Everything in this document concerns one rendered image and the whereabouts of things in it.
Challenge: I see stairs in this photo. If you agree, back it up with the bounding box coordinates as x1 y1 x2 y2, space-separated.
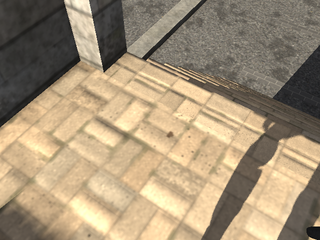
146 58 320 142

